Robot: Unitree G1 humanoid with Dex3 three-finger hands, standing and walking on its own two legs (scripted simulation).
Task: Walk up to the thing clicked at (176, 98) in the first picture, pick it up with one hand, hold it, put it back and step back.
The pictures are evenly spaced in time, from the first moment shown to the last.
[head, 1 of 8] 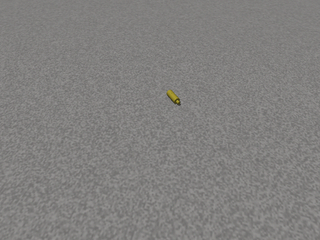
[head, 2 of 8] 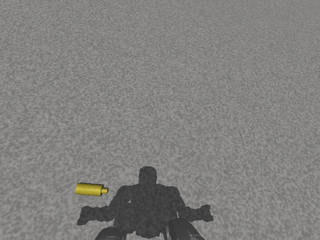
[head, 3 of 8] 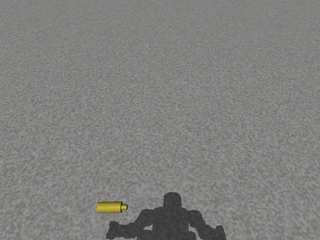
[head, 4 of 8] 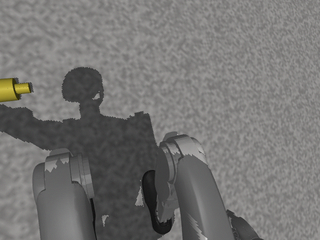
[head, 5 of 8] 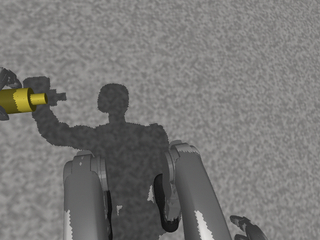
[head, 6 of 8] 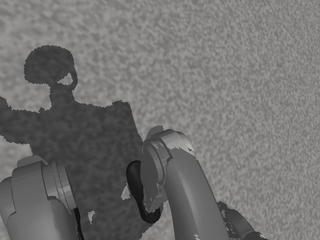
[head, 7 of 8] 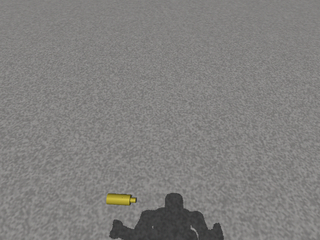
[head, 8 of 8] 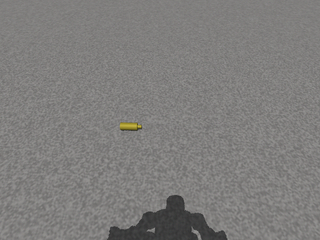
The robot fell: no
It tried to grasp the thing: yes
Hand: left
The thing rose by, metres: 0.67
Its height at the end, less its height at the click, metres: +0.00
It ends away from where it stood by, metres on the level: 0.01
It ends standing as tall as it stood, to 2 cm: yes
